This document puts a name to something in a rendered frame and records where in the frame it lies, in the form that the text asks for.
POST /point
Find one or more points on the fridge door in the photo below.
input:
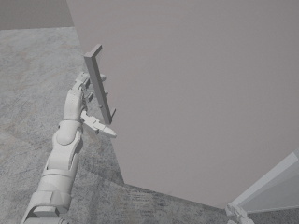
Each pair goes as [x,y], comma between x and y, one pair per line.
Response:
[206,91]

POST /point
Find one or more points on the left robot hand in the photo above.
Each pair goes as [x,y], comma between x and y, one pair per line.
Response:
[76,100]

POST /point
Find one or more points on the robot left forearm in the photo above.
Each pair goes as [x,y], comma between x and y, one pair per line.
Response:
[53,194]

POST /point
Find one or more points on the right robot hand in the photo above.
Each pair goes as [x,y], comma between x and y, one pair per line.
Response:
[240,215]

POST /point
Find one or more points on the handle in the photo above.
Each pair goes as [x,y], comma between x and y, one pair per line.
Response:
[98,87]

